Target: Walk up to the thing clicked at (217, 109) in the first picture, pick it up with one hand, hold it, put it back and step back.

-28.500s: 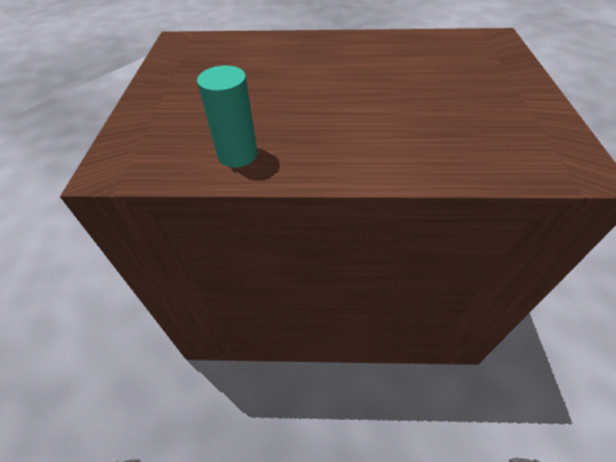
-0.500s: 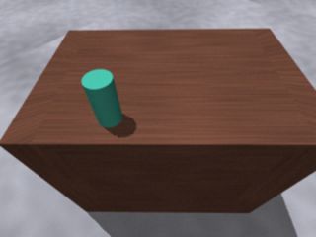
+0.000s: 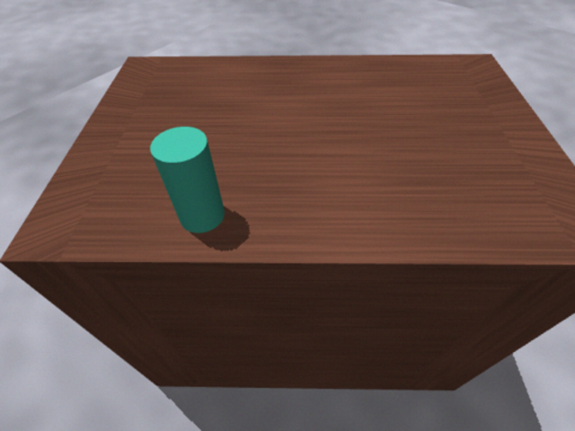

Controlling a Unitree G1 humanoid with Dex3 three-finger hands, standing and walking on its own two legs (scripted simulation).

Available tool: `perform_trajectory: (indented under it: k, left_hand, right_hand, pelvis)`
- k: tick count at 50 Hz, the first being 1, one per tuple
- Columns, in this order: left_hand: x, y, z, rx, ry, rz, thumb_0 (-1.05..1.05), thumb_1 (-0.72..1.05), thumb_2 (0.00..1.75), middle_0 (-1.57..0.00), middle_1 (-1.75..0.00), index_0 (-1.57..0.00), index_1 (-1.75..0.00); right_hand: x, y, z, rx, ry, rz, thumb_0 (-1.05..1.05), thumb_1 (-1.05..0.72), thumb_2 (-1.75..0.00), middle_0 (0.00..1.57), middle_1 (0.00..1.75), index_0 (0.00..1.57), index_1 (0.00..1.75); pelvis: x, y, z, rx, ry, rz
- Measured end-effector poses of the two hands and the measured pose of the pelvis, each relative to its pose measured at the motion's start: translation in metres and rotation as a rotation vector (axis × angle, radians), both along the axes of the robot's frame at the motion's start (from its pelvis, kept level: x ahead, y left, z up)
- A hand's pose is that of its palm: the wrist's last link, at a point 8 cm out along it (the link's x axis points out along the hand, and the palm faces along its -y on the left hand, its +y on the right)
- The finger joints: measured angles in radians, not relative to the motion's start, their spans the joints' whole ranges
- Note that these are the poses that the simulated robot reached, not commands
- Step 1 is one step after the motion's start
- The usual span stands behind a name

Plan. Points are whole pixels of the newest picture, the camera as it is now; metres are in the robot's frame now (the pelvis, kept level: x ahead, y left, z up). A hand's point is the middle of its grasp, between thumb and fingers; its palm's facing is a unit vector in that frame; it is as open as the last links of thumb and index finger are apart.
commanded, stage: stand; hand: left
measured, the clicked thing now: (191, 183) +0.43 +0.16 +0.09
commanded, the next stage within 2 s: step back in 0.62 s
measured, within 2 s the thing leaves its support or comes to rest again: neither
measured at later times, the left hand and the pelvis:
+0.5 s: hand out of the picture +0.07 +0.25 -0.16, palm faces -0.02 -0.94 -0.34, open 7.4 cm; pelvis +0.00 +0.00 +0.00, yaw +0 degrees
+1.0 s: hand out of the picture +0.04 +0.27 -0.16, palm faces -0.03 -0.91 -0.41, open 7.4 cm; pelvis -0.07 +0.00 -0.02, yaw +1 degrees
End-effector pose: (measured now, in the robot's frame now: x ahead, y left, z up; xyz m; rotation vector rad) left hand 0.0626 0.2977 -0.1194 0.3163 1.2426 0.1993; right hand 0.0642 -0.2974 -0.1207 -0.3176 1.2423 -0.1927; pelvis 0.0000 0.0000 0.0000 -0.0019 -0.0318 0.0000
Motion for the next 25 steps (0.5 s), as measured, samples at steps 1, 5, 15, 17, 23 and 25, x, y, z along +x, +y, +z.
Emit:
perform_trajectory:
  k: [1,5,15,17,23,25]
  left_hand:
    - [-0.0009,0.0000,-0.0001,0.000,0.003,0.001,0.01,0.90,0.90,-0.20,-0.30,-0.20,-0.30]
    - [-0.0040,0.0000,-0.0006,0.000,0.013,0.005,0.01,0.90,0.90,-0.20,-0.30,-0.20,-0.30]
    - [-0.0055,-0.0006,-0.0004,0.002,0.017,0.009,0.01,0.90,0.90,-0.20,-0.30,-0.20,-0.30]
    - [-0.0046,-0.0007,-0.0003,0.002,0.014,0.008,0.01,0.90,0.90,-0.20,-0.30,-0.20,-0.30]
    - [-0.0007,-0.0013,-0.0001,0.001,0.000,0.004,0.01,0.90,0.90,-0.20,-0.30,-0.20,-0.30]
    - [0.0004,-0.0015,-0.0001,0.000,-0.003,0.003,0.01,0.90,0.90,-0.20,-0.30,-0.20,-0.30]
  right_hand:
    - [-0.0004,-0.0001,-0.0001,0.000,0.001,0.000,0.00,-0.90,-0.90,0.20,0.30,0.20,0.30]
    - [-0.0018,-0.0003,-0.0008,0.001,0.008,0.001,0.00,-0.90,-0.90,0.20,0.30,0.20,0.30]
    - [-0.0009,-0.0010,-0.0016,0.002,0.011,0.001,0.00,-0.90,-0.90,0.20,0.30,0.20,0.30]
    - [0.0002,-0.0012,-0.0012,0.002,0.007,0.001,0.00,-0.90,-0.90,0.20,0.30,0.20,0.30]
    - [0.0027,-0.0017,0.0001,-0.001,-0.004,0.002,0.00,-0.90,-0.90,0.20,0.30,0.20,0.30]
    - [0.0029,-0.0018,0.0005,-0.002,-0.006,0.003,0.00,-0.90,-0.90,0.20,0.30,0.20,0.30]
  pelvis:
    - [0.0000,-0.0001,0.0000,0.000,0.000,0.000]
    - [0.0000,-0.0004,-0.0001,0.001,0.001,0.000]
    - [0.0009,-0.0013,-0.0001,-0.001,0.000,0.001]
    - [0.0010,-0.0014,-0.0001,-0.001,-0.001,0.001]
    - [0.0008,-0.0014,-0.0002,-0.001,-0.002,0.000]
    - [0.0007,-0.0012,-0.0002,-0.001,-0.002,0.000]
